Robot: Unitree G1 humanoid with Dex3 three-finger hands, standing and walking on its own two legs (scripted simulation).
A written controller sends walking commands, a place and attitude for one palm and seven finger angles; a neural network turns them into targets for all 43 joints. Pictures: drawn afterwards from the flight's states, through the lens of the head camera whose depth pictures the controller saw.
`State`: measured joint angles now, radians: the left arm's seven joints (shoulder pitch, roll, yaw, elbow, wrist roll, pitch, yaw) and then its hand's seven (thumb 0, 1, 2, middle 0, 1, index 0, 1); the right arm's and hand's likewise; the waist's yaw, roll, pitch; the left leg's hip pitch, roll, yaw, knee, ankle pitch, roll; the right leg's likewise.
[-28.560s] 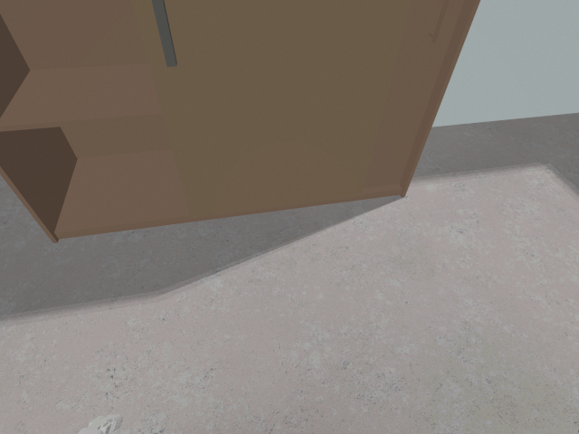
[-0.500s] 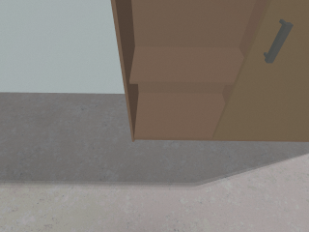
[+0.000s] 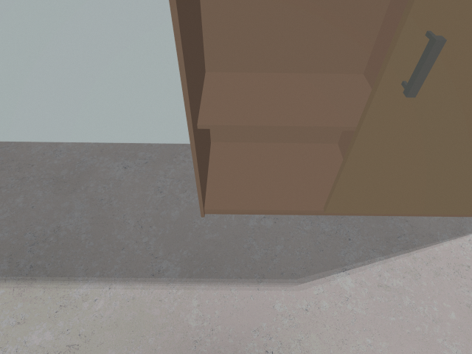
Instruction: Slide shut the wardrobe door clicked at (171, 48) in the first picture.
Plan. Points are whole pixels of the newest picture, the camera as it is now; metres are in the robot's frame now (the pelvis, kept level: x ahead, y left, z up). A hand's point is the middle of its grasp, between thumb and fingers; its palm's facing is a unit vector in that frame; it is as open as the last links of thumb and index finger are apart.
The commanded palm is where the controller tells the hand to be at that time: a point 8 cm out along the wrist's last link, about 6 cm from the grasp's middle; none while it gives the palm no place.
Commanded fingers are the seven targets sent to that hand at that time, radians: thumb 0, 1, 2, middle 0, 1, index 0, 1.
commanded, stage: look to check the result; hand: right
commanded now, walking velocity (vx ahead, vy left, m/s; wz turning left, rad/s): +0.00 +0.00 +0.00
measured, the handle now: (419, 64) +0.88 -0.47 +0.08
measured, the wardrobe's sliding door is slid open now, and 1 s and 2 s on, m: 0.61 0.61 0.61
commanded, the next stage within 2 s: none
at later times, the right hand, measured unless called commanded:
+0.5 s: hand out of the picture +0.05 -0.20 -0.17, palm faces +0.00 +0.97 -0.26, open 7.3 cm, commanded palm none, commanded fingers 0.00 -0.90 -0.90 0.20 0.30 0.20 0.30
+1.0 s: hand out of the picture +0.07 -0.21 -0.16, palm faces -0.01 +0.96 -0.27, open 7.3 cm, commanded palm none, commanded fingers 0.00 -0.90 -0.90 0.20 0.30 0.20 0.30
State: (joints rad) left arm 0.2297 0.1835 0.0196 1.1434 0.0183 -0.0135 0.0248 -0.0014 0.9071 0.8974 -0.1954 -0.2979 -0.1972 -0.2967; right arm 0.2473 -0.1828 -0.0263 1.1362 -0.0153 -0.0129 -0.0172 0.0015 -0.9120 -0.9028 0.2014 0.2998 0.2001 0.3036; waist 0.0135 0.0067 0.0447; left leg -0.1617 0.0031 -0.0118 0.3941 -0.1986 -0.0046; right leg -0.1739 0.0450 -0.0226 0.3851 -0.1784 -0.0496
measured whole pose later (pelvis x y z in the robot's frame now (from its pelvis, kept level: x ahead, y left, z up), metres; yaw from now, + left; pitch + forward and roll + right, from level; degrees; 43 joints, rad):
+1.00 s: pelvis +0.02 +0.01 +0.00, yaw +0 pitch -2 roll +0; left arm 0.14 0.27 0.01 1.16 0.02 -0.02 0.01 0.00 0.91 0.90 -0.20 -0.30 -0.20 -0.30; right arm 0.17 -0.27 -0.02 1.14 -0.01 -0.02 0.00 0.00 -0.91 -0.90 0.20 0.30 0.20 0.30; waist 0.01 0.00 0.04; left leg -0.11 -0.02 -0.01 0.32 -0.19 0.01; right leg -0.12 0.03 -0.02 0.31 -0.17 -0.03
